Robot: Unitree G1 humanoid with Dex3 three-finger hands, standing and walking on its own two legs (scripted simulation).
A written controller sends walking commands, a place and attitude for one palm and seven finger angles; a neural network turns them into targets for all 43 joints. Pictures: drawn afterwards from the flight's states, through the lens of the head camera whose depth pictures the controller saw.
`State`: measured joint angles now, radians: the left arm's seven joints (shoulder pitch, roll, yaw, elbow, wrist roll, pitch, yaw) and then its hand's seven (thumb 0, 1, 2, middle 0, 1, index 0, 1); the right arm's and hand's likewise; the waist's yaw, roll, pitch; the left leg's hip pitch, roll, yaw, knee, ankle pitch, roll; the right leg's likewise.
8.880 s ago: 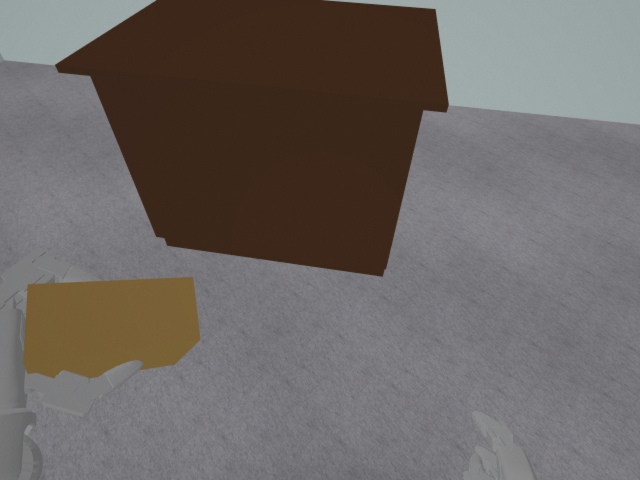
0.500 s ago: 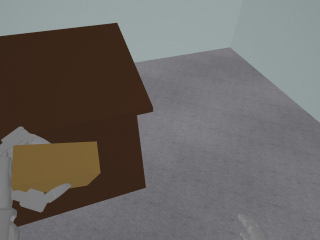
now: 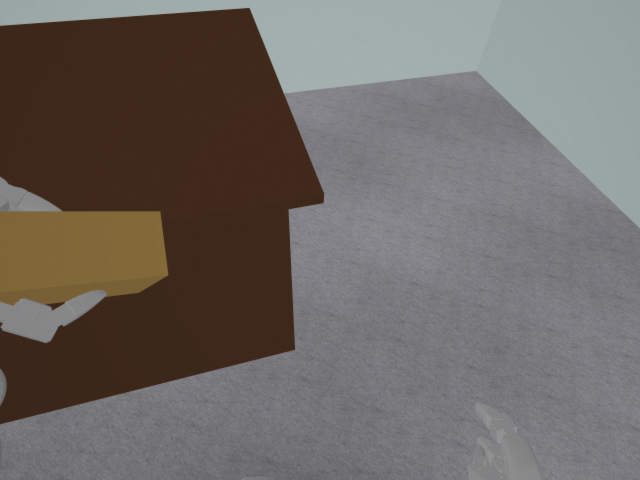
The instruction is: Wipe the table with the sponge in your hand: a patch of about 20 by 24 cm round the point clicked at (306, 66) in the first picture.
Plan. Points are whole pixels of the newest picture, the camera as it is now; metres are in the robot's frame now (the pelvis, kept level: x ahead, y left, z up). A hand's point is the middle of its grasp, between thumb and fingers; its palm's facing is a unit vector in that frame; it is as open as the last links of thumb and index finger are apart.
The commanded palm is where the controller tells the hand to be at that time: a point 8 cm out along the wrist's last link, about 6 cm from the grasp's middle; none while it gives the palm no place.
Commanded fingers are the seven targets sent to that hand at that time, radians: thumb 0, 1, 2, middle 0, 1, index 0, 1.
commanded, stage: look again from close up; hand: left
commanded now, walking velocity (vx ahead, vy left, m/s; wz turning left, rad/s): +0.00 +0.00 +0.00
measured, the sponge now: (102, 259) +0.27 +0.25 +0.16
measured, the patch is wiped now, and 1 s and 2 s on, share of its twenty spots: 0.00 0.00 0.00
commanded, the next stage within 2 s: shuffle to correct the standing spot in 0.12 s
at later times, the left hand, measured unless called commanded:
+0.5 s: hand (83, 238) +0.29 +0.29 +0.16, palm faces +0.37 -0.86 -0.36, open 10.1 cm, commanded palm +0.23 +0.32 +0.18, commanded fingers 0.00 0.10 1.30 -1.20 -1.60 -1.20 -1.60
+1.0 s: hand (42, 224) +0.31 +0.34 +0.15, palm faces +0.39 -0.84 -0.39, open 10.1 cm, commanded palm +0.25 +0.38 +0.18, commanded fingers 0.00 0.10 1.30 -1.20 -1.60 -1.20 -1.60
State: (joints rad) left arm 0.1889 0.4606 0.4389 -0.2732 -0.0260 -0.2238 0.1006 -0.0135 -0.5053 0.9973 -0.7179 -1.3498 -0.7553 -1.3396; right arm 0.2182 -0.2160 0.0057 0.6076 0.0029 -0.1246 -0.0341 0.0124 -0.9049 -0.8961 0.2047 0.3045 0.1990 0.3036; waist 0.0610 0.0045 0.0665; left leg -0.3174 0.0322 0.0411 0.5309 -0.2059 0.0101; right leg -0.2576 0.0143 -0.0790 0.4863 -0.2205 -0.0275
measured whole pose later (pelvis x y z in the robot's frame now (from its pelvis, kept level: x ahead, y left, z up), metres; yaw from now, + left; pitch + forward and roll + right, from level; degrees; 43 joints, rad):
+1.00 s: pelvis +0.08 +0.10 -0.03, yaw -2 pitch -1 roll -1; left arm 0.41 0.37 0.41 -0.54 -0.03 -0.24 0.13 -0.02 -0.51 1.00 -0.72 -1.35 -0.76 -1.34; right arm 0.20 -0.21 -0.03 0.58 0.00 -0.05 0.01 0.01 -0.91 -0.90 0.20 0.30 0.20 0.30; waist 0.01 -0.04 0.09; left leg -0.38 -0.05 0.07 0.78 -0.38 0.09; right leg -0.37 -0.08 0.03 1.02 -0.54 0.03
